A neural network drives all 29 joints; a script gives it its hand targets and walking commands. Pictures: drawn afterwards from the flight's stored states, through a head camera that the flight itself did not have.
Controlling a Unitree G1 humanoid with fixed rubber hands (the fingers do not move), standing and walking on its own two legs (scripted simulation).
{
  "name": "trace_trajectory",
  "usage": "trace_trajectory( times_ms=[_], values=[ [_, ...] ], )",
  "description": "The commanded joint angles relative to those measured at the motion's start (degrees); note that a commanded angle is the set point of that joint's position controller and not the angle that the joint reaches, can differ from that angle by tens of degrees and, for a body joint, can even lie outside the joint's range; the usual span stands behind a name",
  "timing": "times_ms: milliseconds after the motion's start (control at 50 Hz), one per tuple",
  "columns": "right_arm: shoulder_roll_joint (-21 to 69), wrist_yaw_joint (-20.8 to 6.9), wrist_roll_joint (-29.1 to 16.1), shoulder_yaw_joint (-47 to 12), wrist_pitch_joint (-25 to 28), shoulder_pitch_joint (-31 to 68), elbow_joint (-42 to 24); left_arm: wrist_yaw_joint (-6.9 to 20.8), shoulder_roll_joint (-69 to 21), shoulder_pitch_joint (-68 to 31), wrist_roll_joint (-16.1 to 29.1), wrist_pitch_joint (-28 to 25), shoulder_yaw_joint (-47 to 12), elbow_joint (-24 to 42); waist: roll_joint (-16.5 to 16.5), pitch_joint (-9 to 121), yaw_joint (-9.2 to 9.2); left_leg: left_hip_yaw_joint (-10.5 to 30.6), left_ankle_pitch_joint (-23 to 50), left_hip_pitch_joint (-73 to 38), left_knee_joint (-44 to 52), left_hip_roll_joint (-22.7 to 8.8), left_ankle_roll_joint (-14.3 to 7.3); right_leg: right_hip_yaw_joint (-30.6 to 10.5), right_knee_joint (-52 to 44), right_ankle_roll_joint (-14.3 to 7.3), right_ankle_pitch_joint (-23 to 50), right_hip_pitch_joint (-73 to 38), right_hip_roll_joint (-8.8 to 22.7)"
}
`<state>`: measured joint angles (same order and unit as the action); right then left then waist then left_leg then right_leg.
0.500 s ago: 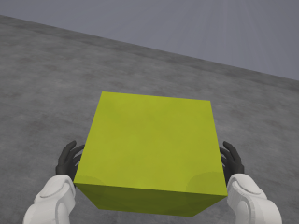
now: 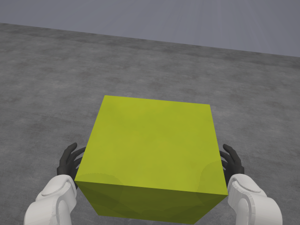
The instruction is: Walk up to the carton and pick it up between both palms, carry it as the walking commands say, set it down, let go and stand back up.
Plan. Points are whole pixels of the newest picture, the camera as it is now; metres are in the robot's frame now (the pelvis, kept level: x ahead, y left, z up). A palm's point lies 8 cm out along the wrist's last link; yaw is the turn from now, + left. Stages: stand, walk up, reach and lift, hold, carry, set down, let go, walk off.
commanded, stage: carry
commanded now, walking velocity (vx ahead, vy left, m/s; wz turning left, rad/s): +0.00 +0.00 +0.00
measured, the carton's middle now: (151, 162) +0.31 +0.00 +0.01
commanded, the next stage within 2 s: none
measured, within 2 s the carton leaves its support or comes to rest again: neither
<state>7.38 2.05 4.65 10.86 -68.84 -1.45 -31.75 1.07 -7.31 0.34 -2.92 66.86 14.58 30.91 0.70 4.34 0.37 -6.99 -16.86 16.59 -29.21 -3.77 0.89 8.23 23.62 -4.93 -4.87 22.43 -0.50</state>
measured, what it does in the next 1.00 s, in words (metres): stands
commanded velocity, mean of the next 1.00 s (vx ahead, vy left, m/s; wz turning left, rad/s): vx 0.00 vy -0.05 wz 0.00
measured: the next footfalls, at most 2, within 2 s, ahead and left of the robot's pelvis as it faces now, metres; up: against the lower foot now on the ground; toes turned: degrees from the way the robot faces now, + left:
left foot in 1.62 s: -0.03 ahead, +0.02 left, +0.00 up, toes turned +13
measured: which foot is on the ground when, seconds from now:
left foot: down 0.00-1.00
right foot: down 0.00-1.00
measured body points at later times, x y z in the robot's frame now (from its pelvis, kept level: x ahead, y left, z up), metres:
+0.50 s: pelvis +0.02 +0.04 +0.00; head -0.01 +0.06 +0.45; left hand +0.25 +0.24 +0.07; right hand +0.25 -0.13 +0.08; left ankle -0.01 +0.13 -0.74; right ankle +0.08 -0.07 -0.74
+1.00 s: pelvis +0.03 +0.04 +0.00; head +0.00 +0.05 +0.44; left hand +0.26 +0.24 +0.08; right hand +0.27 -0.13 +0.08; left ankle -0.01 +0.13 -0.74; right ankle +0.08 -0.07 -0.73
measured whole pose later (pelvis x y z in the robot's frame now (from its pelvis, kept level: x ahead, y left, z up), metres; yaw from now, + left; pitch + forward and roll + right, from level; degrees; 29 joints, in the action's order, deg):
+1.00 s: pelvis +0.03 +0.04 +0.00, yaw +0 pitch +2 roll -1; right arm 7.4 2.0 5.1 9.4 -67.6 -2.1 -28.9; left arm 0.8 -7.4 1.4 -4.1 66.8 14.9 30.7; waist 0.7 5.8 -0.7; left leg -7.3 -20.1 14.0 -32.3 -1.4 -2.1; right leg 6.5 32.5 -0.6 -14.6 21.9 2.4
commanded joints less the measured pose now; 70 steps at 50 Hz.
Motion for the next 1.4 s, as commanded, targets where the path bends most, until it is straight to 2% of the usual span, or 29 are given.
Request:
trace_trajectory(
  times_ms=[0, 60, 100, 140, 180, 260, 280, 360, 440, 500, 520, 600, 620, 640, 660, 760, 800, 880, 900, 960, 1000, 1060, 1100, 1140, 1180, 1260, 1280, 1340, 1380],
  values=[
    [39.7, -6.9, -19.2, -47.0, 1.6, 25.1, -8.6, 4.5, -38.6, -23.0, 17.5, 0.6, -49.9, 8.6, -0.6, 18.1, -0.80, 4.2, -1.6, -2.7, 3.7, -1.5, -1.3, -14.4, -7.8, 1.4, -7.1, -11.2, 13.4],
    [38.7, -6.7, -19.2, -47.2, 1.2, 27.8, -7.5, 4.3, -36.5, -22.4, 16.2, 1.2, -47.4, 5.9, 1.2, 13.1, -0.64, 3.7, -1.3, -2.2, 3.1, -1.8, -1.4, -13.0, -9.8, 2.5, -12.6, -6.8, 12.1],
    [38.6, -6.5, -18.9, -47.6, 1.0, 27.9, -8.0, 4.5, -36.7, -23.6, 16.5, 1.1, -48.0, 6.2, 2.5, 11.8, -0.57, 4.5, 0.0, -1.3, 4.4, -3.1, -1.2, -12.7, -8.2, 2.6, -6.9, -7.4, 11.9],
    [37.1, -6.0, -18.1, -46.4, 0.6, 26.6, -5.9, 4.2, -35.3, -21.1, 16.0, 1.5, -46.3, 4.0, 2.3, 12.6, -0.42, 5.0, -0.6, -2.1, 3.8, -3.3, -1.0, -13.1, -8.7, 2.5, -9.5, -7.3, 11.7],
    [37.9, -5.6, -17.5, -46.6, 0.6, 26.8, -5.3, 4.9, -35.3, -23.3, 16.8, 1.2, -46.4, 4.3, 6.3, 10.6, -0.35, 4.8, 0.0, 0.2, 4.1, -3.8, -0.6, -12.2, -8.1, 2.7, -7.9, -9.1, 11.5],
    [37.8, -5.8, -17.2, -44.8, 0.6, 24.5, -2.6, 4.4, -35.9, -24.8, 17.3, 1.4, -47.5, 5.3, -0.5, 11.7, -0.16, 6.6, 4.0, -2.0, 7.2, -5.4, -0.7, -10.3, -3.4, 2.5, -1.0, -8.4, 10.1],
    [37.3, -5.8, -17.0, -44.1, 0.9, 25.5, -1.8, 4.2, -36.0, -26.3, 17.2, 1.4, -48.1, 5.0, -2.1, 10.6, -0.35, 7.6, 0.3, -0.7, 8.3, -5.7, -1.0, -10.4, -3.4, 2.6, -4.5, -7.6, 9.4],
    [36.9, -5.5, -16.5, -42.8, 1.3, 25.3, -2.6, 4.1, -36.0, -26.7, 17.9, 1.5, -48.4, 6.3, -2.4, 11.5, -0.13, 7.4, 3.4, -1.0, 7.6, -5.8, -1.5, -9.0, -1.1, 2.7, -0.2, -8.9, 8.9],
    [38.0, -6.0, -17.2, -42.7, 2.1, 23.9, -3.2, 4.2, -38.4, -28.1, 19.0, 1.1, -50.8, 8.2, -7.1, 11.4, -0.53, 7.3, 11.4, -1.6, 8.3, -6.7, -1.2, -7.2, 2.4, 3.0, 1.5, -8.9, 8.0],
    [38.3, -6.3, -18.3, -43.8, 2.9, 26.5, -5.6, 4.6, -39.4, -25.0, 18.5, 0.7, -49.8, 5.9, -5.3, 15.3, -0.57, 5.6, 18.7, -5.3, 4.3, -5.7, -1.9, -6.9, 3.3, 3.5, 6.3, -9.8, 8.2],
    [35.5, -6.6, -16.1, -40.9, 4.2, 27.1, 0.0, 4.8, -36.7, -25.6, 16.4, -0.4, -47.0, 0.2, -4.7, 15.1, -0.61, 5.8, 18.6, -5.0, 4.1, -5.1, -1.9, -7.1, 4.1, 3.1, 5.9, -10.2, 8.6],
    [38.2, -7.2, -17.0, -43.6, 4.9, 25.4, -4.2, 5.4, -40.0, -26.3, 18.6, -1.5, -50.5, 5.8, -2.0, 15.1, -0.46, 6.7, 24.7, -6.1, 4.0, -6.1, -2.6, -5.7, 5.6, 3.5, 5.0, -9.7, 7.8],
    [37.1, -7.3, -16.4, -42.7, 5.5, 28.8, -1.4, 5.8, -37.9, -25.6, 16.0, -2.1, -46.8, 0.1, 0.6, 15.0, -0.90, 7.8, 18.6, -4.7, 4.8, -6.4, -3.5, -6.0, 3.5, 3.2, 0.6, -10.3, 7.8],
    [38.0, -7.3, -17.9, -45.3, 4.9, 27.4, -6.5, 5.7, -40.0, -23.3, 17.4, -1.5, -49.4, 3.8, -1.5, 13.5, -0.77, 7.0, 17.3, -3.7, 5.1, -5.5, -3.1, -6.4, 4.4, 3.1, 2.7, -9.5, 8.1],
    [37.3, -7.4, -17.2, -44.2, 5.2, 28.4, -4.0, 5.9, -38.9, -23.8, 16.5, -1.7, -47.4, 1.4, -1.4, 12.5, -0.61, 7.5, 13.2, -3.3, 5.3, -5.5, -3.0, -6.7, 3.4, 2.9, 1.5, -9.0, 8.1],
    [38.5, -7.3, -18.1, -45.3, 4.0, 29.4, -4.9, 5.5, -39.4, -25.4, 17.0, -0.7, -48.4, 2.9, -0.7, 12.4, -0.56, 6.6, 14.4, -4.1, 4.4, -4.6, -2.8, -7.0, 3.2, 2.8, 3.6, -9.1, 8.7],
    [36.5, -7.4, -16.7, -42.4, 3.5, 26.3, -0.7, 5.1, -37.2, -26.7, 16.5, -0.3, -47.9, 2.4, -5.0, 9.4, -0.36, 8.8, 9.4, -1.7, 8.0, -6.9, -2.4, -5.9, 4.6, 3.4, -2.5, -7.1, 7.2],
    [37.0, -6.8, -17.2, -42.9, 2.2, 24.0, -4.5, 4.6, -38.8, -23.8, 17.4, 1.1, -49.0, 4.5, -7.9, 9.6, -0.12, 11.9, 24.2, -7.4, 6.5, -12.4, -4.8, -4.1, 8.4, 4.5, -7.8, -0.5, 5.3],
    [38.8, -6.9, -18.0, -44.3, 2.4, 26.8, -5.5, 5.1, -39.9, -25.5, 17.8, 1.2, -49.1, 5.2, -6.6, 9.9, -0.14, 15.2, 23.5, -6.9, 7.5, -14.8, -5.7, -4.3, 10.6, 4.2, -11.9, 0.1, 4.9],
    [37.8, -6.8, -17.7, -43.8, 2.0, 26.5, -6.5, 5.3, -39.4, -23.8, 17.8, 2.1, -48.8, 4.2, -10.1, 11.0, 0.18, 15.3, 27.3, -9.6, 5.2, -17.4, -8.1, -5.0, 14.9, 4.1, -15.5, 2.5, 4.8],
    [38.5, -6.5, -16.3, -43.5, 2.2, 23.7, -5.9, 5.6, -40.6, -27.7, 20.1, 1.1, -52.0, 7.0, -9.4, 11.4, -0.36, 10.7, 30.2, -9.6, 1.6, -15.2, -6.2, -4.2, 10.5, 3.7, -10.6, 2.3, 4.8],
    [40.9, -6.8, -17.9, -45.1, 2.5, 23.9, -8.5, 5.6, -41.8, -26.6, 20.8, 0.9, -52.1, 8.8, -5.1, 16.2, -0.13, 7.3, 40.0, -11.0, -5.1, -11.5, -3.4, -4.8, 11.5, 3.2, 11.4, -4.1, 7.2],
    [39.7, -6.6, -18.0, -45.1, 2.6, 23.1, -9.2, 5.5, -40.9, -23.5, 20.4, 1.0, -51.4, 7.4, -6.3, 18.2, 0.05, 6.8, 38.9, -11.0, -6.3, -11.2, -2.7, -3.7, 12.7, 3.5, 12.5, -5.5, 7.0],
    [36.3, -5.7, -15.9, -43.9, 2.1, 21.9, -6.5, 5.3, -37.7, -20.0, 18.6, 1.7, -48.8, 2.8, -2.7, 15.5, -0.05, 5.0, 27.1, -4.3, -7.1, -9.8, -1.1, -5.8, 11.2, 3.1, 16.3, -8.7, 8.5],
    [36.1, -6.2, -16.0, -43.8, 2.2, 21.7, -7.2, 5.1, -38.4, -21.7, 18.8, 1.3, -50.6, 4.5, -3.5, 15.8, -0.11, 2.0, 14.5, -1.7, -10.1, -7.8, 1.0, -9.3, 8.8, 0.6, 24.3, -10.3, 10.6],
    [41.5, -7.3, -20.6, -49.0, 2.2, 26.2, -11.0, 5.1, -41.5, -21.9, 18.4, 0.5, -49.5, 7.6, 8.7, 15.5, -0.76, -1.8, -12.4, 8.3, -15.0, -1.5, 3.2, -16.4, 0.8, -3.9, 27.6, -16.8, 16.3],
    [41.1, -7.1, -20.8, -49.5, 2.1, 28.1, -11.6, 5.4, -41.7, -20.0, 18.3, 0.9, -48.1, 5.3, 11.7, 14.7, -1.21, -2.6, -16.4, 10.7, -18.1, -1.0, 3.0, -16.0, -0.5, -5.0, 25.1, -18.4, 16.6],
    [42.0, -7.1, -22.2, -51.3, 2.5, 30.5, -14.3, 5.2, -42.8, -17.9, 17.2, 0.1, -47.4, 4.8, 11.4, 15.3, -1.63, -1.0, -16.9, 11.8, -23.6, -1.5, 1.9, -17.0, -3.2, -6.0, 16.0, -16.9, 16.5],
    [43.3, -7.6, -23.0, -51.2, 2.7, 29.5, -13.6, 5.3, -42.9, -20.7, 18.1, -0.6, -48.6, 8.7, 7.9, 17.4, -1.29, -0.2, -14.5, 9.6, -23.3, -0.9, 0.1, -15.1, -5.9, -4.0, 5.4, -16.9, 14.8]
  ],
)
